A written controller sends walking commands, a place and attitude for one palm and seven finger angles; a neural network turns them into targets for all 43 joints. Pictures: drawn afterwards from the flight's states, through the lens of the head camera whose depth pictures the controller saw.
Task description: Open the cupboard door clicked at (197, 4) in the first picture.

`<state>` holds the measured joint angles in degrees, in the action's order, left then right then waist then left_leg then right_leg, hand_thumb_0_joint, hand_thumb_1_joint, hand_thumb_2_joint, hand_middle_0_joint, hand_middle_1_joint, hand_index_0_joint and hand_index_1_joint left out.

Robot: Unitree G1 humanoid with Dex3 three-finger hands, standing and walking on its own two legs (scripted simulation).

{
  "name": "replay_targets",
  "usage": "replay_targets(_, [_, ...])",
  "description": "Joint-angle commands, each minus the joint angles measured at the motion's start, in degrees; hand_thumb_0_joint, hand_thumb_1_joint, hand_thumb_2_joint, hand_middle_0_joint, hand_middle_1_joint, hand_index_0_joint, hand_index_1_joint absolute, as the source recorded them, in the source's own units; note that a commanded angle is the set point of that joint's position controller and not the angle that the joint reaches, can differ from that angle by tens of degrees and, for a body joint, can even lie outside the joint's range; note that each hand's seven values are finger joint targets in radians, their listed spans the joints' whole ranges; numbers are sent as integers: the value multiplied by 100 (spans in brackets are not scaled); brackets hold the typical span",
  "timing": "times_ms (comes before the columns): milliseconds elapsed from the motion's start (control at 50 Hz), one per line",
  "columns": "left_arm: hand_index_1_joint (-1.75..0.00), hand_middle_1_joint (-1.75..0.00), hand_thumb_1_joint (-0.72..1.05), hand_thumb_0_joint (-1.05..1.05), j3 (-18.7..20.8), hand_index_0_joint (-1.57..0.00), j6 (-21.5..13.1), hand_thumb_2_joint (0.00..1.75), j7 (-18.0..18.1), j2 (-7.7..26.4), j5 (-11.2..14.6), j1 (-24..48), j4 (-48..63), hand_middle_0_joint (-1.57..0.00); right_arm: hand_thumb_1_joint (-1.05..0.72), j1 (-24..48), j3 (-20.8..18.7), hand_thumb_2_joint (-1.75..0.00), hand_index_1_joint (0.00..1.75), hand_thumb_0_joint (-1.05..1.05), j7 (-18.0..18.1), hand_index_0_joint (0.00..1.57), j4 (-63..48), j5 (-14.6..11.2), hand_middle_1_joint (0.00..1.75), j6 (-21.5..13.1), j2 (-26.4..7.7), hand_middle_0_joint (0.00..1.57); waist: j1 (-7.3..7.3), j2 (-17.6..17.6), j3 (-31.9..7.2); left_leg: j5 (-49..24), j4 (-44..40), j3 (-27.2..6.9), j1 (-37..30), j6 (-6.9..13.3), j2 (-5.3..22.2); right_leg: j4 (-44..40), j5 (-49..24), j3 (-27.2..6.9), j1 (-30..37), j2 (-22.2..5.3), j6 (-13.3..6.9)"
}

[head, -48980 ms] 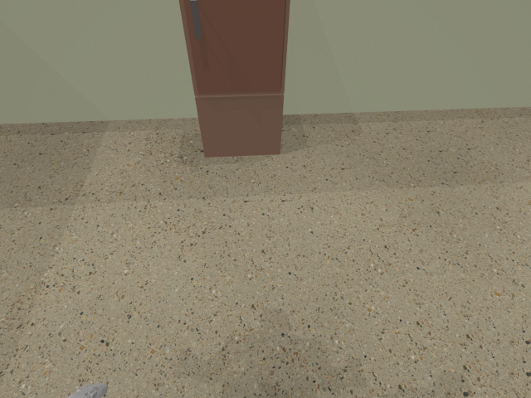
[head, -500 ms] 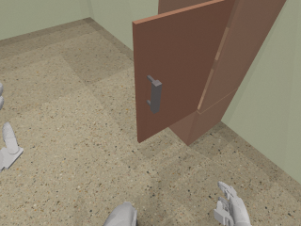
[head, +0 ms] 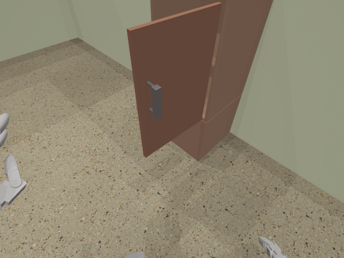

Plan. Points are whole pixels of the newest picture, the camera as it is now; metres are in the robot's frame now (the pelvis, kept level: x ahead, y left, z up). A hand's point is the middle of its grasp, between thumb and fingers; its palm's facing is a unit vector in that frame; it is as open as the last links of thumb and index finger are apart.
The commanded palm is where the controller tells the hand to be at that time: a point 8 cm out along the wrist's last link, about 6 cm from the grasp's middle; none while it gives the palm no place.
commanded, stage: stop stepping back and stand still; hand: left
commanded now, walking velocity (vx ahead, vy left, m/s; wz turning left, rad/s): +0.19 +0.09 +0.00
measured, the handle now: (153, 100) +0.63 +0.11 +0.00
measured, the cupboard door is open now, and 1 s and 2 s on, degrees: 86 86 86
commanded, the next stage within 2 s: let the arm hang, fingers relaxed in 0.18 s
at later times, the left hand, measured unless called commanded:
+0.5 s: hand out of the picture +0.13 +0.22 -0.13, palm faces +0.05 -0.97 -0.25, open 7.4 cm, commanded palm none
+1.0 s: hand out of the picture -0.03 +0.25 -0.17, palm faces +0.05 -0.97 -0.24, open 7.3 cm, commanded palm none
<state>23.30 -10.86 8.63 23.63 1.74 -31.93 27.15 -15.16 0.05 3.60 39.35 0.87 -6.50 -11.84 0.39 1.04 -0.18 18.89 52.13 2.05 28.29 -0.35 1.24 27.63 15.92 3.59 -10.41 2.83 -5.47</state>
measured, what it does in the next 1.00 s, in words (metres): steps on the spot: left foot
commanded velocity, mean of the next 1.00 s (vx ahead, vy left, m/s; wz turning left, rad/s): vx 0.01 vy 0.00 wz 0.00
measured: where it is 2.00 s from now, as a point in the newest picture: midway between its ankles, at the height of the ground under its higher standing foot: outside the picture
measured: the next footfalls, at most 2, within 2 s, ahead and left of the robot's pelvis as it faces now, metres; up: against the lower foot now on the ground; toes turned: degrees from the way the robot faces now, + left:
left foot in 0.20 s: +0.07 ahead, +0.16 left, +0.00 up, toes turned +5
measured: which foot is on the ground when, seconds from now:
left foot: up 0.00-0.18, down 0.20-1.00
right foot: down 0.00-1.00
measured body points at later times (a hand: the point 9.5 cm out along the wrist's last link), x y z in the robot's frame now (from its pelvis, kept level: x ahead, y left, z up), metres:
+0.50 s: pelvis +0.00 +0.03 -0.01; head +0.00 +0.01 +0.43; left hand +0.13 +0.27 -0.11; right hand +0.13 -0.20 -0.15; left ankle +0.03 +0.15 -0.74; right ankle -0.02 -0.06 -0.74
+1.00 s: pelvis +0.00 +0.05 +0.01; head +0.02 +0.04 +0.46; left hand -0.03 +0.30 -0.15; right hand +0.01 -0.18 -0.16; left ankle +0.03 +0.15 -0.74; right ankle -0.02 -0.06 -0.74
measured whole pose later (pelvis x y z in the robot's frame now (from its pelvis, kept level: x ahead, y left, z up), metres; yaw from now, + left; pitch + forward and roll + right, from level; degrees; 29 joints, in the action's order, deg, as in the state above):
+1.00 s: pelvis +0.00 +0.05 +0.01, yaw +2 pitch -2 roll +0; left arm 0.3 0.5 1.0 11.3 -0.3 -15.4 -67.5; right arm -13.2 0.0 1.4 65.2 1.2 0.8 -10.4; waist -0.2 -1.3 4.6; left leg 8.8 22.3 3.5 11.8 1.7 -0.3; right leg 22.8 14.3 4.6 -6.7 -1.5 -0.1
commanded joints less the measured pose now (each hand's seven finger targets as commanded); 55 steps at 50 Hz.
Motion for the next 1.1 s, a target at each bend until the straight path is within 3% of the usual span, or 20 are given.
replay_targets(0, [-30, -30, 90, 0, 615, -20, -460, 90, 111, 1068, -40, 858, 786, -20, -90, 668, -302, -90, 30, 0, 110, 20, -914, -77, 30, -379, -712, 20, -162, 173, 303, -225, 152, -32, 381, 18, 281, -1603, 511, -1679, -474, -1845, -426])
replay_targets(60, [-30, -30, 90, 0, 624, -20, -509, 90, 165, 1023, -81, 655, 767, -20, -90, 728, -234, -90, 30, 0, 171, 20, -972, -53, 30, -468, -592, 20, 4, 419, 197, -155, -1257, 353, -459, 156, 155, -1400, 459, -1455, -450, -1650, -345])
replay_targets(120, [-30, -30, 90, 0, 688, -20, -491, 90, 210, 1024, -13, 516, 935, -20, -90, 646, -232, -90, 30, 0, 191, 20, -1000, -32, 30, -525, -606, 20, -2, 284, 42, -327, -2376, 468, -1370, 203, 35, -1090, 775, -1275, -507, -1383, -124])
replay_targets(160, [-30, -30, 90, 0, 755, -20, -523, 90, 197, 1058, 26, 497, 1128, -20, -90, 609, -296, -90, 30, 0, 187, 20, -1069, -52, 30, -529, -738, 20, -19, -190, -66, -515, -2865, -57, -1859, 355, 371, -476, 275, -1081, -550, -1009, 215])
replay_targets(200, [-30, -30, 90, 0, 822, -20, -529, 90, 171, 1100, 60, 476, 1214, -20, -90, 655, -342, -90, 30, 0, 173, 20, -1157, -125, 30, -502, -848, 20, 6, -629, -319, -1625, -2760, -682, -2074, 471, 822, 101, -581, -731, -517, -571, 471])
replay_targets(240, [-30, -30, 90, 0, 872, -20, -499, 90, 128, 1074, 16, 174, 1062, -20, -90, 619, -242, -90, 30, 0, 134, 20, -1098, -94, 30, -467, -708, 20, -41, -1086, -187, -1296, -2952, -574, -1553, 449, 770, 70, -402, -533, -356, -444, 490])
replay_targets(260, [-30, -30, 90, 0, -1616, -20, 655, 90, -731, -419, -521, 661, -3218, -20, -90, 622, -453, -90, 30, 0, -379, 20, 174, -27, 30, -324, -1434, 20, -328, -971, 98, -2390, -2215, -454, -900, 402, 742, 1041, -1472, -95, -770, -760, 521])
replay_targets(280, [-30, -30, 90, 0, -1638, -20, 1089, 90, -838, -731, -373, 478, -3519, -20, -90, 327, -405, -90, 30, 0, -364, 20, 101, -62, 30, 58, -950, 20, -109, -709, -226, -2599, -2306, -428, -920, 449, 780, 1122, -1070, -220, -545, -634, 502])
replay_targets(320, [-30, -30, 90, 0, -1798, -20, 1154, 90, -855, -789, -374, 776, -4009, -20, -90, 392, -283, -90, 30, 0, -305, 20, 16, 22, 30, 253, -850, 20, 34, 321, -459, -1709, -2240, -645, -551, 489, 840, 680, -728, -276, -182, -719, 459])
replay_targets(360, [-30, -30, 90, 0, -1749, -20, 1060, 90, -861, -376, -407, 1107, -4693, -20, -90, 426, -211, -90, 30, 0, -317, 20, 64, 59, 30, 375, -670, 20, 20, 1646, -378, -954, -1579, -137, -579, 197, 199, -189, -1635, -904, -74, -1361, 188])
replay_targets(380, [-30, -30, 90, 0, -1755, -20, 1033, 90, -838, -254, -390, 1343, -5107, -20, -90, 474, -233, -90, 30, 0, -313, 20, 156, 83, 30, 474, -688, 20, -12, 1995, -159, -274, -1315, -59, -523, 108, 18, -418, -2269, -1101, -83, -1603, -55])
replay_targets(400, [-30, -30, 90, 0, -1790, -20, 1026, 90, -804, -174, -375, 1527, -5516, -20, -90, 542, -285, -90, 30, 0, -316, 20, 252, 107, 30, 565, -785, 20, -38, 1664, 30, 181, -1167, -56, -546, 85, -9, -431, -2640, -1130, -106, -1725, -261])
replay_targets(440, [-30, -30, 90, 0, -1885, -20, 1067, 90, -746, -209, -345, 1794, -6175, -20, -90, 479, -246, -90, 30, 0, -314, 20, 516, 114, 30, 693, -615, 20, -144, 829, 217, -244, -1551, -68, -885, 77, 70, -269, -2926, -924, -123, -1581, -227])
replay_targets(480, [-30, -30, 90, 0, -1995, -20, 1071, 90, -714, -355, -283, 1889, -6810, -20, -90, 312, -160, -90, 30, 0, -306, 20, 907, 121, 30, 697, -579, 20, -185, -261, 42, -2045, -2429, -317, -1712, 122, 356, -48, -1840, -543, -365, -1092, 178])
replay_targets(500, [-30, -30, 90, 0, -2036, -20, 1106, 90, -704, -413, -265, 1814, -7098, -20, -90, 317, -132, -90, 30, 0, -295, 20, 1048, 114, 30, 680, -679, 20, -101, -941, 90, -2336, -2628, -606, -1655, 221, 557, -15, -955, -410, -315, -840, 326])
replay_targets(520, [-30, -30, 90, 0, -2059, -20, 1121, 90, -716, -506, -240, 1731, -7438, -20, -90, 386, -97, -90, 30, 0, -269, 20, 1204, 95, 30, 679, -625, 20, -47, -1316, 188, -2052, -2870, -736, -1440, 319, 643, -175, -438, -346, -147, -776, 388])
replay_targets(580, [-30, -30, 90, 0, -2019, -20, 1074, 90, -726, -680, -242, 1448, -8071, -20, -90, 381, -112, -90, 30, 0, -210, 20, 1468, 87, 30, 693, -425, 20, -5, -1279, 45, -1301, -3036, -634, -1460, 268, 518, -617, -564, -395, 159, -833, 291])
replay_targets(620, [-30, -30, 90, 0, -2070, -20, 1041, 90, -729, -694, -242, 1508, -8330, -20, -90, 192, -154, -90, 30, 0, -191, 20, 1634, 59, 30, 691, -439, 20, -73, -519, -159, -1373, -3033, -602, -1756, 259, 548, -757, -693, -383, 197, -873, 277])
replay_targets(800, [-30, -30, 90, 0, -2176, -20, 1021, 90, -722, -547, -224, 1433, -9128, -20, -90, 30, -149, -90, 30, 0, -170, 20, 2193, 0, 30, 665, -619, 20, -70, -155, 189, -1279, -3346, -571, -1967, 268, 562, -1008, -413, -342, 16, -934, 270])
replay_targets(1080, [-30, -30, 90, 0, -2175, -20, 1035, 90, -686, -571, -234, 1556, -9247, -20, -90, 10, -145, -90, 30, 0, -202, 20, 2442, 40, 30, 660, -502, 20, -73, -233, 468, -786, -3631, -575, -1772, 217, 519, -982, -155, -384, -92, -943, 307])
